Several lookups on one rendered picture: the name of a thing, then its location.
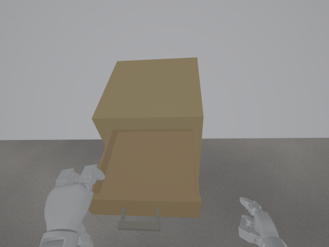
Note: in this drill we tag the right robot forearm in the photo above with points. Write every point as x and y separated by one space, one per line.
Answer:
272 241

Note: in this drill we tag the right robot hand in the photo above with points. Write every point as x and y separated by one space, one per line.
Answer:
254 230

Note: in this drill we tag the cabinet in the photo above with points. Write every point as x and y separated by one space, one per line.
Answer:
152 94

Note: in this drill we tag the left robot hand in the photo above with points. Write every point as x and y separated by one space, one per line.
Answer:
68 203

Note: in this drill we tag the drawer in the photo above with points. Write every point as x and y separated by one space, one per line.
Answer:
146 170

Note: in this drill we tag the left robot forearm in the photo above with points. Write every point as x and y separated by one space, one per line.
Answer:
60 238

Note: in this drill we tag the handle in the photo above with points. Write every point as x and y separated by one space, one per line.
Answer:
139 225

